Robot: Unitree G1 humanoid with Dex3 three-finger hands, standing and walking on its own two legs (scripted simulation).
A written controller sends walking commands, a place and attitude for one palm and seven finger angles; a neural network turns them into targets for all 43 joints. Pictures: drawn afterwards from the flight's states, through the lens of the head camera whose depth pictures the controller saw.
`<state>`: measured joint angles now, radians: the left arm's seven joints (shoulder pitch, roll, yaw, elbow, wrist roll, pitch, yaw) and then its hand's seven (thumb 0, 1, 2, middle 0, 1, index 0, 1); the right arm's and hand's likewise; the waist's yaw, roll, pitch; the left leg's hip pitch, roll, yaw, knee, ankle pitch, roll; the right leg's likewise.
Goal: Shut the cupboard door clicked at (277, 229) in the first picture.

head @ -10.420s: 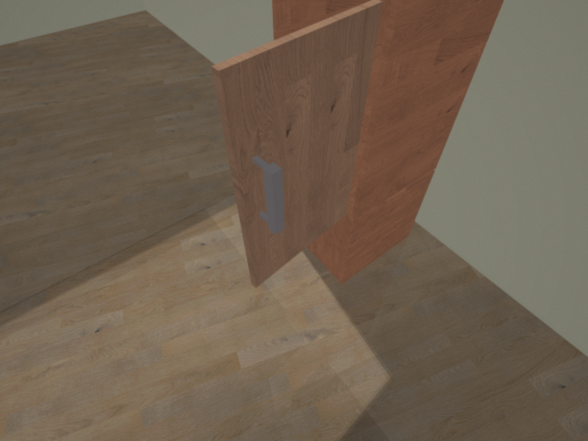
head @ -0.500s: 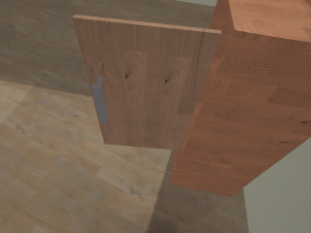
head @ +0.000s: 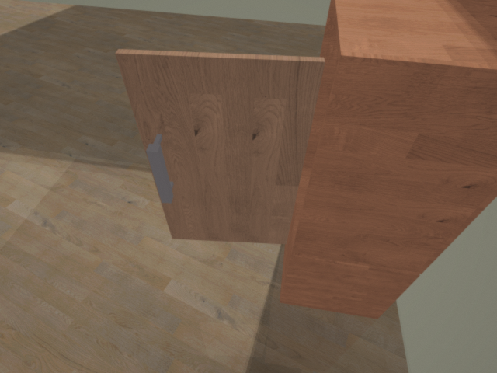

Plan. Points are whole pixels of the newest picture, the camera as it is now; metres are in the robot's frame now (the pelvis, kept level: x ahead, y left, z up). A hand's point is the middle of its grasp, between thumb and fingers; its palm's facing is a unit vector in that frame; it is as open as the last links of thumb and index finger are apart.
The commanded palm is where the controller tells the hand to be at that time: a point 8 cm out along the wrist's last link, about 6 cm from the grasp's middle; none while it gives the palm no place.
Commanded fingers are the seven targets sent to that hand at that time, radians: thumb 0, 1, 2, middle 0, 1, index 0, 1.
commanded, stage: come to a stop and stand still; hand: left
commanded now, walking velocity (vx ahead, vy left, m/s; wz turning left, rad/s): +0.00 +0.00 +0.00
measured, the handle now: (163, 169) +0.53 +0.23 -0.01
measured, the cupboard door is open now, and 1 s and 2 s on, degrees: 97 97 97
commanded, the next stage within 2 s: look again from close up in 0.22 s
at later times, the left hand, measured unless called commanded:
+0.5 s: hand out of the picture +0.01 +0.17 -0.18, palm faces +0.00 -0.98 -0.21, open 7.4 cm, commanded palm none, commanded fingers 0.00 0.90 0.90 -0.20 -0.30 -0.20 -0.30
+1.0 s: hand out of the picture +0.03 +0.19 -0.19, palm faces -0.01 -0.98 -0.20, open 7.4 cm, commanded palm none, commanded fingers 0.00 0.90 0.90 -0.20 -0.30 -0.20 -0.30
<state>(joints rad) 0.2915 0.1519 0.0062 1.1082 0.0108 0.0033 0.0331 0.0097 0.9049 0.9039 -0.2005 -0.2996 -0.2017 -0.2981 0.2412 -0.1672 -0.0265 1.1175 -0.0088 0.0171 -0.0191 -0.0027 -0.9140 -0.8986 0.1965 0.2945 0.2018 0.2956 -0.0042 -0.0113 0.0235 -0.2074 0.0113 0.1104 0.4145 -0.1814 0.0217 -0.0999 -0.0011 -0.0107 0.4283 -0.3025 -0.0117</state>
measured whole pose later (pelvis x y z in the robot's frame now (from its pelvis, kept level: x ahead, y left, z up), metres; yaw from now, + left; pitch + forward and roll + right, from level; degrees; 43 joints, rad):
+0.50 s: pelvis +0.01 +0.00 -0.01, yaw +1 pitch +0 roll -1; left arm 0.30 0.13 -0.02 1.10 0.01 -0.04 0.05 0.01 0.91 0.90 -0.20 -0.30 -0.20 -0.30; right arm 0.31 -0.14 0.00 1.09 -0.02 -0.01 -0.02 0.00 -0.91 -0.90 0.19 0.29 0.20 0.30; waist -0.03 0.03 0.03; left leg -0.28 0.03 0.08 0.55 -0.27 0.02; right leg -0.13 0.01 -0.03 0.49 -0.35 -0.02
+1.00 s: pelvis +0.03 +0.01 -0.01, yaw -1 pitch +0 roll +0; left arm 0.30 0.18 -0.01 1.08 0.02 -0.01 0.04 0.01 0.90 0.90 -0.20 -0.30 -0.20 -0.30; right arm 0.23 -0.17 0.01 1.10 -0.01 -0.01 -0.02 0.00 -0.91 -0.90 0.20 0.29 0.20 0.30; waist 0.01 -0.03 0.03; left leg -0.23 0.00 0.11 0.50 -0.27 0.04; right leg -0.11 -0.01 0.01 0.48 -0.37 0.00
